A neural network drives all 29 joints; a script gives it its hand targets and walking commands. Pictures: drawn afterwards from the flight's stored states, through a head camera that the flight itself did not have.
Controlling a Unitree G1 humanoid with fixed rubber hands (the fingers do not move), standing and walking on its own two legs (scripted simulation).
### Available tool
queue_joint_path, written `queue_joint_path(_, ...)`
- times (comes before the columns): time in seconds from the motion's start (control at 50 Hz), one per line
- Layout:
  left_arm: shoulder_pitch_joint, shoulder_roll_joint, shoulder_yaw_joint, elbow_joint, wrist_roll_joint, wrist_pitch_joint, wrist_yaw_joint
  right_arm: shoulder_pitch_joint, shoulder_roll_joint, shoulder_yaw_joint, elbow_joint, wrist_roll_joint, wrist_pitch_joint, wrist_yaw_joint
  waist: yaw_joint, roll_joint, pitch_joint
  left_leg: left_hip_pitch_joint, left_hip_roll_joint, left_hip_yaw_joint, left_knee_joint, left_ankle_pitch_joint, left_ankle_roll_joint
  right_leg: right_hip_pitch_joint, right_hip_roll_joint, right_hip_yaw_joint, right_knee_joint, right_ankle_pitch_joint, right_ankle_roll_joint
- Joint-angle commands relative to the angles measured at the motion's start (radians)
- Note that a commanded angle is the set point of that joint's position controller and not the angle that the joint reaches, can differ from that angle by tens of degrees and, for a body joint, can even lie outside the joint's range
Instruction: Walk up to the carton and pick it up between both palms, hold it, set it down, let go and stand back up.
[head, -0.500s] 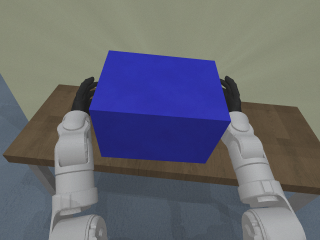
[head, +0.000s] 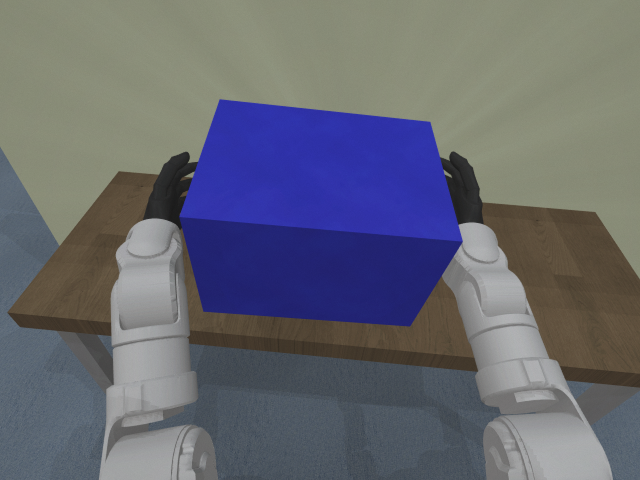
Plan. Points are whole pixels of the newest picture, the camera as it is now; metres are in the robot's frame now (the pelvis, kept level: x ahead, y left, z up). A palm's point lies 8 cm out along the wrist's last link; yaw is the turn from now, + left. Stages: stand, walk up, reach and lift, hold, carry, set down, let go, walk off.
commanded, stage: hold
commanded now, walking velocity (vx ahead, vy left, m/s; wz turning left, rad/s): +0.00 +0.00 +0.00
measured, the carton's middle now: (317, 216) +0.38 +0.00 +0.16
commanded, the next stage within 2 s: none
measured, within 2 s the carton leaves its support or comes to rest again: neither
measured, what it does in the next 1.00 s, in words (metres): stands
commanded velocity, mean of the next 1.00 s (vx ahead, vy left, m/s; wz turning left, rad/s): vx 0.00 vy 0.00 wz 0.00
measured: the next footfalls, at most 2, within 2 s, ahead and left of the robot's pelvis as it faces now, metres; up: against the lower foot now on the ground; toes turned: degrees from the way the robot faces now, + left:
none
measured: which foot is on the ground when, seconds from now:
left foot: down 0.00-1.00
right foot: down 0.00-1.00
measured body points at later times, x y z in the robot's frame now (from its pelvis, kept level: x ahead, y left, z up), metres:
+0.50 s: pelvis +0.00 +0.00 +0.00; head -0.03 +0.02 +0.45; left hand +0.37 +0.17 +0.17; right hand +0.37 -0.18 +0.17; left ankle +0.02 +0.15 -0.75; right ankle +0.03 -0.14 -0.75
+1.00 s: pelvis +0.00 +0.00 +0.00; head -0.04 +0.02 +0.45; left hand +0.37 +0.18 +0.17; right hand +0.37 -0.18 +0.17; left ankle +0.02 +0.15 -0.75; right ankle +0.03 -0.14 -0.75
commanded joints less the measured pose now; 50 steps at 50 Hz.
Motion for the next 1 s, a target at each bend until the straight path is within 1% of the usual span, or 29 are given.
queue_joint_path(0.0,-0.578,-0.398,-0.417,-0.102,-0.142,-0.06,-0.104,-0.667,0.443,0.394,-0.297,0.055,-0.063,0.159,-0.007,0.043,-0.392,0.0,-0.112,0.118,-0.016,0.271,0.011,0.18,0.103,-0.058,0.011,0.121,-0.015)
queue_joint_path(0.02,-0.595,-0.398,-0.422,-0.107,-0.142,-0.061,-0.105,-0.658,0.443,0.386,-0.274,0.048,-0.06,0.157,0.0,0.064,-0.369,-0.019,-0.112,0.127,-0.022,0.243,0.004,0.173,0.099,-0.056,0.006,0.1,-0.012)
queue_joint_path(0.04,-0.579,-0.402,-0.413,-0.085,-0.137,-0.056,-0.108,-0.642,0.441,0.378,-0.26,0.044,-0.058,0.162,-0.004,0.059,-0.353,-0.025,-0.112,0.125,-0.031,0.223,0.012,0.159,0.098,-0.054,0.005,0.075,-0.014)
queue_joint_path(0.1,-0.587,-0.397,-0.402,-0.083,-0.141,-0.059,-0.11,-0.659,0.452,0.379,-0.254,0.039,-0.064,0.163,0.012,0.044,-0.357,-0.039,-0.112,0.13,-0.035,0.206,0.02,0.168,0.094,-0.051,0.004,0.07,-0.011)
queue_joint_path(0.12,-0.58,-0.398,-0.405,-0.08,-0.136,-0.06,-0.11,-0.667,0.454,0.375,-0.268,0.038,-0.066,0.163,-0.005,0.042,-0.37,-0.033,-0.113,0.124,-0.036,0.207,0.023,0.17,0.096,-0.055,0.001,0.079,-0.014)
queue_joint_path(0.18,-0.597,-0.408,-0.411,-0.092,-0.144,-0.065,-0.109,-0.672,0.46,0.371,-0.272,0.042,-0.072,0.16,0.002,0.053,-0.392,-0.032,-0.116,0.126,-0.032,0.217,0.019,0.18,0.093,-0.049,0.008,0.095,-0.01)
queue_joint_path(0.2,-0.608,-0.415,-0.424,-0.098,-0.149,-0.07,-0.106,-0.689,0.459,0.373,-0.297,0.043,-0.079,0.158,-0.01,0.07,-0.42,-0.018,-0.116,0.124,-0.024,0.237,0.013,0.187,0.099,-0.057,0.01,0.103,-0.015)
queue_joint_path(0.24,-0.609,-0.419,-0.431,-0.098,-0.143,-0.069,-0.104,-0.666,0.459,0.373,-0.278,0.04,-0.074,0.16,-0.01,0.078,-0.401,-0.015,-0.114,0.125,-0.02,0.244,0.007,0.174,0.094,-0.054,0.004,0.095,-0.014)
queue_joint_path(0.26,-0.6,-0.426,-0.436,-0.095,-0.148,-0.069,-0.105,-0.66,0.458,0.374,-0.264,0.035,-0.071,0.162,-0.006,0.072,-0.394,-0.013,-0.114,0.122,-0.025,0.249,0.007,0.168,0.093,-0.055,0.008,0.097,-0.01)
queue_joint_path(0.3,-0.598,-0.404,-0.415,-0.077,-0.138,-0.067,-0.108,-0.661,0.461,0.364,-0.25,0.03,-0.066,0.163,-0.019,0.058,-0.38,-0.02,-0.111,0.123,-0.031,0.219,0.015,0.169,0.097,-0.054,0.002,0.087,-0.012)
queue_joint_path(0.32,-0.601,-0.413,-0.413,-0.081,-0.138,-0.067,-0.108,-0.659,0.457,0.368,-0.256,0.031,-0.068,0.164,-0.009,0.061,-0.377,-0.027,-0.112,0.125,-0.031,0.213,0.016,0.171,0.098,-0.056,0.005,0.088,-0.009)
queue_joint_path(0.36,-0.603,-0.404,-0.415,-0.08,-0.138,-0.068,-0.11,-0.668,0.453,0.372,-0.259,0.031,-0.072,0.162,-0.009,0.059,-0.371,-0.028,-0.115,0.124,-0.034,0.205,0.017,0.176,0.093,-0.054,0.006,0.08,-0.011)
queue_joint_path(0.4,-0.614,-0.408,-0.424,-0.094,-0.144,-0.071,-0.107,-0.682,0.453,0.369,-0.274,0.043,-0.075,0.161,-0.014,0.075,-0.38,-0.028,-0.114,0.121,-0.026,0.229,0.013,0.18,0.093,-0.053,0.005,0.098,-0.013)
queue_joint_path(0.44,-0.609,-0.413,-0.431,-0.108,-0.155,-0.073,-0.104,-0.676,0.455,0.381,-0.297,0.049,-0.077,0.158,-0.014,0.051,-0.409,-0.005,-0.112,0.115,-0.013,0.27,0.013,0.191,0.101,-0.062,0.014,0.124,-0.012)
queue_joint_path(0.46,-0.594,-0.412,-0.429,-0.101,-0.152,-0.069,-0.104,-0.653,0.452,0.39,-0.272,0.045,-0.071,0.157,-0.009,0.052,-0.389,-0.01,-0.114,0.121,-0.016,0.278,0.008,0.184,0.098,-0.057,0.009,0.137,-0.01)
queue_joint_path(0.48,-0.604,-0.412,-0.434,-0.109,-0.151,-0.067,-0.104,-0.656,0.442,0.388,-0.288,0.05,-0.069,0.157,-0.02,0.069,-0.398,0.001,-0.115,0.119,-0.012,0.292,0.003,0.191,0.098,-0.056,0.014,0.14,-0.012)
queue_joint_path(0.52,-0.58,-0.407,-0.429,-0.118,-0.147,-0.063,-0.106,-0.634,0.436,0.392,-0.279,0.06,-0.065,0.157,-0.015,0.076,-0.392,0.0,-0.113,0.116,-0.005,0.318,-0.007,0.194,0.101,-0.052,0.016,0.162,-0.013)
queue_joint_path(0.58,-0.558,-0.389,-0.414,-0.115,-0.134,-0.053,-0.108,-0.623,0.426,0.39,-0.28,0.058,-0.055,0.158,-0.011,0.055,-0.362,0.008,-0.11,0.121,-0.02,0.307,0.0,0.18,0.104,-0.057,0.007,0.153,-0.011)
queue_joint_path(0.64,-0.571,-0.404,-0.433,-0.149,-0.152,-0.055,-0.105,-0.649,0.432,0.412,-0.327,0.074,-0.061,0.158,-0.008,0.064,-0.404,0.013,-0.114,0.117,-0.005,0.331,0.0,0.194,0.1,-0.059,0.017,0.178,-0.012)
queue_joint_path(0.66,-0.553,-0.391,-0.424,-0.133,-0.145,-0.053,-0.105,-0.628,0.431,0.415,-0.299,0.072,-0.054,0.159,0.005,0.051,-0.377,0.004,-0.11,0.115,-0.01,0.32,0.003,0.187,0.101,-0.056,0.013,0.172,-0.01)
queue_joint_path(0.68,-0.568,-0.39,-0.422,-0.153,-0.148,-0.055,-0.105,-0.629,0.43,0.41,-0.31,0.074,-0.056,0.158,-0.003,0.052,-0.385,0.008,-0.112,0.119,-0.012,0.316,0.002,0.19,0.102,-0.062,0.012,0.171,-0.012)
queue_joint_path(0.7,-0.569,-0.384,-0.412,-0.12,-0.136,-0.051,-0.106,-0.632,0.428,0.407,-0.289,0.063,-0.05,0.16,-0.003,0.055,-0.359,-0.001,-0.115,0.122,-0.019,0.287,0.004,0.183,0.1,-0.051,0.005,0.145,-0.012)
queue_joint_path(0.74,-0.569,-0.389,-0.417,-0.13,-0.136,-0.053,-0.107,-0.63,0.439,0.397,-0.291,0.057,-0.053,0.162,0.002,0.057,-0.367,-0.014,-0.111,0.122,-0.025,0.26,0.008,0.175,0.096,-0.055,0.008,0.119,-0.013)
queue_joint_path(0.76,-0.58,-0.402,-0.425,-0.147,-0.147,-0.057,-0.108,-0.639,0.436,0.4,-0.321,0.063,-0.057,0.164,-0.001,0.057,-0.382,-0.017,-0.108,0.121,-0.027,0.258,0.008,0.177,0.1,-0.059,0.007,0.108,-0.012)
queue_joint_path(0.78,-0.589,-0.392,-0.418,-0.124,-0.143,-0.056,-0.107,-0.648,0.439,0.396,-0.286,0.06,-0.055,0.164,0.007,0.057,-0.355,-0.029,-0.112,0.127,-0.026,0.242,0.011,0.167,0.095,-0.056,0.004,0.094,-0.014)
queue_joint_path(0.8,-0.603,-0.396,-0.428,-0.146,-0.156,-0.063,-0.105,-0.663,0.448,0.396,-0.318,0.06,-0.062,0.165,0.003,0.051,-0.393,-0.021,-0.109,0.128,-0.029,0.237,0.015,0.174,0.099,-0.058,0.009,0.092,-0.013)
queue_joint_path(0.82,-0.63,-0.398,-0.438,-0.15,-0.158,-0.07,-0.1,-0.687,0.452,0.386,-0.315,0.063,-0.066,0.167,-0.004,0.074,-0.415,-0.012,-0.11,0.124,-0.022,0.237,0.013,0.167,0.098,-0.055,0.012,0.087,-0.019)
queue_joint_path(0.86,-0.614,-0.41,-0.447,-0.114,-0.154,-0.068,-0.099,-0.671,0.454,0.381,-0.293,0.049,-0.061,0.164,-0.015,0.071,-0.393,-0.014,-0.113,0.123,-0.03,0.214,0.016,0.145,0.092,-0.055,-0.001,0.058,-0.022)
queue_joint_path(0.98,-0.616,-0.404,-0.39,-0.043,-0.128,-0.063,-0.114,-0.665,0.454,0.334,-0.228,0.009,-0.06,0.172,-0.013,0.057,-0.354,-0.049,-0.11,0.132,-0.06,0.132,0.032,0.153,0.088,-0.052,-0.009,0.006,-0.014)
